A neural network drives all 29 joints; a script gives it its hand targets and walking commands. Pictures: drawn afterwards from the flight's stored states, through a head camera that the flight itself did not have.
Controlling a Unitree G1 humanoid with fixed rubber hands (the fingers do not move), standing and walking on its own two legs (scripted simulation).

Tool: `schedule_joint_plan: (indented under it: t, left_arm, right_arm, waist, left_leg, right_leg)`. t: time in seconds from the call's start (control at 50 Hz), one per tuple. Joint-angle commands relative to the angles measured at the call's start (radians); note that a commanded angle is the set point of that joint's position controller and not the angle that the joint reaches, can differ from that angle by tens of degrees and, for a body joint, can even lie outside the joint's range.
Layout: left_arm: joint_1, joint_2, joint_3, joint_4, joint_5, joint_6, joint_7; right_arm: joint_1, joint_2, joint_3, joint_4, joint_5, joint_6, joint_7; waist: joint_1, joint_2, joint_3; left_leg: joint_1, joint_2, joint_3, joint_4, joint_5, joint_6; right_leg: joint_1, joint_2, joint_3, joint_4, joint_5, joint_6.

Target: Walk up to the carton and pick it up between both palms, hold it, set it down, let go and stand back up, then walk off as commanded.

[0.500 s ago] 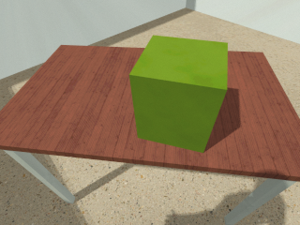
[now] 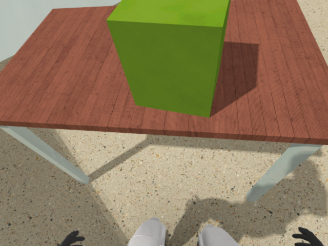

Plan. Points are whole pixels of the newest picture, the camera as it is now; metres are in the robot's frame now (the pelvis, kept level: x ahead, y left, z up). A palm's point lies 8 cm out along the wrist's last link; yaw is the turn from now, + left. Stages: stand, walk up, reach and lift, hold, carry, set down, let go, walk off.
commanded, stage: walk off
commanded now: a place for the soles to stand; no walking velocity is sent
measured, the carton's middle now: (177, 49) +0.55 -0.01 +0.15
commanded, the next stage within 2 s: none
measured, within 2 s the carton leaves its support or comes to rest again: neither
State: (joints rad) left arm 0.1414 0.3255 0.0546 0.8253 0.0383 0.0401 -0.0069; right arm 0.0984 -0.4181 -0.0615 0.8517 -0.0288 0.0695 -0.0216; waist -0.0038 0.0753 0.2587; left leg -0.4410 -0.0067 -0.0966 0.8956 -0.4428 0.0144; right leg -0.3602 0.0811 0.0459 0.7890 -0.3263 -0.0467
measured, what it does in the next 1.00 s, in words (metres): walks backwards: left foot, then right foot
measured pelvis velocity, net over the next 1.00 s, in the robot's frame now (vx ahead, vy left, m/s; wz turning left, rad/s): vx -0.34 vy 0.02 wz -0.01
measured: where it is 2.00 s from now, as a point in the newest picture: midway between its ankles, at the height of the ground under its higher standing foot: outside the picture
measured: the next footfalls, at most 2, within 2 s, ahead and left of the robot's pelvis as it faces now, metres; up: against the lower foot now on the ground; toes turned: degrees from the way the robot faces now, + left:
left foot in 0.36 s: -0.11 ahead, +0.14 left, +0.00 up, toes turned -3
right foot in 0.74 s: -0.23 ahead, -0.12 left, +0.00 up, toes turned +2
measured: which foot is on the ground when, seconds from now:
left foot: up 0.00-0.34, down 0.36-0.78, up 0.80-1.00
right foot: down 0.00-0.42, up 0.44-0.72, down 0.74-1.00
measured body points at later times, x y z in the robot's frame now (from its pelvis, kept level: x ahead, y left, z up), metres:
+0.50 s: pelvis -0.16 +0.02 -0.01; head -0.11 +0.04 +0.44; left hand -0.07 +0.33 -0.14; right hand -0.09 -0.29 -0.12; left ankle -0.15 +0.14 -0.70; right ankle -0.02 -0.11 -0.66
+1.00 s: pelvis -0.34 +0.02 -0.02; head -0.27 -0.01 +0.42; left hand -0.22 +0.31 -0.12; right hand -0.24 -0.31 -0.15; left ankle -0.33 +0.16 -0.65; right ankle -0.27 -0.12 -0.70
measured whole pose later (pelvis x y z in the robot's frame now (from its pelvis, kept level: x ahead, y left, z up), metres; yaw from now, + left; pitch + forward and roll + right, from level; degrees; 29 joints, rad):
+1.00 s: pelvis -0.34 +0.02 -0.02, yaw +0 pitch -6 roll +0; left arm 0.14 0.30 0.03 0.75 0.04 0.04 0.01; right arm 0.19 -0.47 -0.07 0.80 0.00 0.05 -0.03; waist 0.00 0.09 0.28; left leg -0.46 -0.16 -0.20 1.28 -0.59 -0.01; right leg -0.42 0.00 0.05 0.92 -0.39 0.01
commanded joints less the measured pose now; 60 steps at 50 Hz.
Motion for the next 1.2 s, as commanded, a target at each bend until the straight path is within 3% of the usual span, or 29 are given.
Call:
schedule_joint_plan:
  t: [0.0,0.04,0.1,0.2,0.26,0.34,0.36,0.38,0.4,0.42,0.44,0.48,0.56,0.68,0.72,0.74,0.76,0.78,0.8,0.82,0.86,0.96,1.06,1.08,1.1,1.12,1.14,1.16,1.18]
  left_arm:
    - [-0.008,0.364,0.089,-0.139,0.021,-0.027,0.026]
    - [-0.042,0.325,0.095,-0.149,0.02,-0.02,0.031]
    - [-0.013,0.319,0.103,-0.151,0.023,-0.025,0.038]
    - [0.048,0.306,0.106,-0.144,0.014,-0.038,0.052]
    - [0.058,0.333,0.108,-0.134,0.025,-0.028,0.046]
    - [-0.012,0.328,0.092,-0.126,0.009,0.002,0.033]
    - [-0.007,0.292,0.079,-0.131,0.004,0.013,0.033]
    - [-0.068,0.214,0.068,-0.139,-0.006,0.009,0.032]
    - [-0.143,0.279,0.093,-0.14,0.002,0.0,0.043]
    - [-0.124,0.327,0.108,-0.136,0.001,-0.009,0.047]
    - [-0.052,0.333,0.093,-0.083,-0.008,-0.011,0.044]
    - [0.083,0.301,0.081,-0.039,-0.03,-0.007,0.047]
    - [0.038,0.295,0.069,-0.083,-0.02,-0.011,0.043]
    - [0.068,0.301,0.085,-0.086,-0.018,-0.025,0.017]
    - [0.15,0.297,0.088,-0.051,-0.012,-0.038,0.014]
    - [0.163,0.338,0.09,-0.043,-0.012,-0.043,0.014]
    - [0.147,0.422,0.094,-0.056,-0.012,-0.044,0.015]
    - [0.094,0.448,0.096,-0.083,-0.008,-0.037,0.021]
    - [0.046,0.429,0.095,-0.098,0.0,-0.038,0.033]
    - [0.03,0.383,0.086,-0.113,0.0,-0.044,0.036]
    - [-0.056,0.343,0.083,-0.143,-0.002,-0.046,0.034]
    - [0.004,0.323,0.092,-0.187,0.006,-0.03,0.048]
    - [-0.058,0.332,0.083,-0.177,0.011,-0.004,0.029]
    - [-0.043,0.317,0.079,-0.17,0.011,0.0,0.024]
    - [-0.024,0.274,0.07,-0.157,0.005,0.002,0.022]
    - [-0.098,0.213,0.059,-0.174,-0.007,-0.003,0.023]
    - [-0.156,0.314,0.098,-0.178,0.003,-0.007,0.038]
    - [-0.124,0.353,0.105,-0.132,-0.004,-0.018,0.034]
    - [-0.08,0.366,0.096,-0.067,-0.015,-0.028,0.026]
  right_arm:
    - [0.103,-0.193,-0.059,-0.092,0.009,-0.006,-0.025]
    - [0.151,-0.204,-0.068,-0.073,0.021,-0.004,-0.025]
    - [0.168,-0.226,-0.072,-0.079,0.004,-0.006,-0.015]
    - [0.169,-0.206,-0.07,-0.094,0.004,-0.019,0.0]
    - [0.203,-0.211,-0.075,-0.076,0.011,-0.018,0.004]
    - [0.359,-0.191,-0.077,-0.004,0.021,-0.024,0.014]
    - [0.378,-0.209,-0.084,0.005,0.009,-0.026,0.018]
    - [0.295,-0.281,-0.094,-0.017,-0.011,-0.026,0.017]
    - [0.2,-0.348,-0.107,-0.058,-0.008,-0.029,0.009]
    - [0.097,-0.344,-0.089,-0.103,-0.02,-0.043,-0.004]
    - [0.021,-0.286,-0.073,-0.129,-0.019,-0.04,-0.007]
    - [-0.065,-0.246,-0.048,-0.141,-0.017,-0.048,-0.013]
    - [0.039,-0.241,-0.059,-0.137,-0.012,-0.053,-0.019]
    - [0.095,-0.27,-0.07,-0.16,-0.01,-0.04,-0.006]
    - [0.068,-0.258,-0.065,-0.172,0.001,-0.031,-0.005]
    - [0.092,-0.213,-0.055,-0.181,0.004,-0.028,-0.008]
    - [0.103,-0.168,-0.045,-0.195,0.03,-0.034,-0.013]
    - [0.034,-0.223,-0.078,-0.184,0.031,-0.031,-0.029]
    - [0.018,-0.234,-0.084,-0.162,0.022,-0.037,-0.028]
    - [0.04,-0.223,-0.082,-0.144,0.033,-0.039,-0.024]
    - [0.138,-0.229,-0.069,-0.134,0.038,-0.041,-0.017]
    - [0.126,-0.248,-0.073,-0.155,0.03,-0.053,-0.016]
    - [0.239,-0.223,-0.068,-0.102,0.035,-0.081,0.011]
    - [0.289,-0.231,-0.075,-0.075,0.025,-0.089,0.01]
    - [0.325,-0.261,-0.088,-0.063,0.009,-0.092,0.01]
    - [0.264,-0.368,-0.106,-0.088,-0.006,-0.095,0.007]
    - [0.231,-0.417,-0.114,-0.088,0.005,-0.094,0.001]
    - [0.149,-0.386,-0.098,-0.106,-0.008,-0.096,-0.008]
    - [0.083,-0.323,-0.079,-0.114,-0.014,-0.096,-0.015]
  waist:
    - [0.015,-0.253,-0.255]
    - [-0.003,-0.275,-0.263]
    - [0.011,-0.271,-0.256]
    - [0.027,-0.231,-0.29]
    - [0.025,-0.298,-0.311]
    - [-0.041,-0.289,-0.371]
    - [-0.054,-0.144,-0.371]
    - [-0.09,0.112,-0.291]
    - [-0.107,0.174,-0.184]
    - [-0.06,0.168,-0.128]
    - [-0.012,0.064,-0.098]
    - [0.036,0.099,-0.156]
    - [-0.024,0.115,-0.16]
    - [-0.021,0.197,-0.204]
    - [0.026,0.094,-0.242]
    - [0.026,-0.096,-0.262]
    - [0.026,-0.322,-0.314]
    - [0.066,-0.305,-0.289]
    - [0.065,-0.251,-0.246]
    - [0.04,-0.166,-0.226]
    - [-0.004,-0.183,-0.272]
    - [0.055,-0.301,-0.247]
    - [-0.014,-0.358,-0.279]
    - [-0.033,-0.331,-0.284]
    - [-0.06,-0.159,-0.309]
    - [-0.088,0.11,-0.227]
    - [-0.11,0.065,-0.182]
    - [-0.059,0.051,-0.124]
    - [-0.024,-0.023,-0.104]
  left_leg:
    - [-0.031,-0.115,-0.157,0.356,-0.179,0.03]
    - [-0.03,-0.151,-0.191,0.435,-0.096,0.022]
    - [-0.105,-0.159,-0.188,0.467,-0.084,0.003]
    - [-0.091,-0.115,-0.165,0.365,-0.137,-0.007]
    - [-0.032,-0.074,-0.105,0.116,-0.218,0.009]
    - [0.283,-0.052,0.012,-0.337,-0.125,0.062]
    - [0.383,-0.046,-0.08,-0.462,-0.125,0.085]
    - [0.237,0.166,-0.458,-0.546,-0.174,0.161]
    - [-0.094,0.349,-0.691,-0.633,-0.168,0.273]
    - [-0.224,0.378,-0.733,-0.632,-0.064,0.293]
    - [-0.136,0.308,-0.569,-0.541,0.149,0.238]
    - [0.135,0.234,-0.33,-0.385,0.47,0.212]
    - [0.196,0.257,-0.345,-0.349,0.552,0.239]
    - [0.221,0.243,-0.287,-0.351,0.566,0.21]
    - [0.08,0.181,-0.213,-0.216,0.532,0.143]
    - [0.0,0.064,-0.11,-0.039,0.371,0.073]
    - [-0.178,-0.116,-0.033,0.142,-0.04,0.016]
    - [-0.105,-0.132,-0.156,0.303,-0.276,0.018]
    - [-0.089,-0.1,-0.18,0.347,-0.257,0.034]
    - [-0.09,-0.128,-0.196,0.369,-0.206,0.036]
    - [-0.15,-0.159,-0.159,0.423,-0.141,0.004]
    - [-0.175,-0.108,-0.116,0.361,-0.166,-0.039]
    - [0.138,-0.054,-0.022,-0.202,-0.12,0.023]
    - [0.278,-0.054,-0.057,-0.349,-0.103,0.039]
    - [0.335,0.015,-0.233,-0.484,-0.182,0.071]
    - [0.201,0.284,-0.692,-0.595,-0.136,0.167]
    - [-0.039,0.353,-0.84,-0.65,-0.224,0.252]
    - [-0.164,0.34,-0.791,-0.654,-0.281,0.239]
    - [-0.108,0.247,-0.628,-0.573,-0.177,0.178]
  right_leg:
    - [0.04,-0.389,0.491,-0.406,0.319,-0.187]
    - [0.037,-0.317,0.415,-0.426,0.073,-0.124]
    - [0.111,-0.332,0.463,-0.429,-0.123,-0.133]
    - [0.215,-0.343,0.42,-0.345,0.144,-0.183]
    - [0.233,-0.347,0.387,-0.358,0.175,-0.185]
    - [0.053,-0.281,0.263,-0.318,0.051,-0.081]
    - [-0.069,-0.192,0.22,-0.19,-0.055,-0.035]
    - [-0.229,0.035,0.136,0.051,-0.266,0.028]
    - [-0.128,0.047,0.112,0.305,-0.276,0.057]
    - [-0.001,0.002,0.186,0.419,-0.258,0.056]
    - [-0.042,0.013,0.199,0.456,-0.244,0.048]
    - [-0.239,0.075,0.209,0.558,-0.185,0.038]
    - [-0.236,0.047,0.112,0.551,-0.202,0.06]
    - [-0.028,-0.036,0.02,0.038,-0.293,0.035]
    - [0.199,-0.049,0.047,-0.276,-0.16,-0.001]
    - [0.238,-0.132,0.24,-0.358,-0.012,-0.046]
    - [0.278,-0.345,0.549,-0.315,0.361,-0.143]
    - [0.078,-0.449,0.685,-0.32,0.433,-0.277]
    - [0.03,-0.464,0.651,-0.302,0.39,-0.295]
    - [0.053,-0.407,0.559,-0.279,0.41,-0.252]
    - [0.192,-0.36,0.396,-0.223,0.461,-0.222]
    - [0.238,-0.358,0.378,-0.194,0.5,-0.254]
    - [0.052,-0.271,0.241,-0.192,0.047,-0.161]
    - [-0.056,-0.229,0.204,-0.091,0.016,-0.12]
    - [-0.169,-0.158,0.157,0.039,-0.114,-0.069]
    - [-0.338,0.059,0.063,0.257,-0.341,0.026]
    - [-0.175,0.013,0.206,0.352,-0.333,0.035]
    - [-0.05,-0.014,0.217,0.383,-0.302,0.041]
    - [-0.065,-0.016,0.211,0.397,-0.228,0.039]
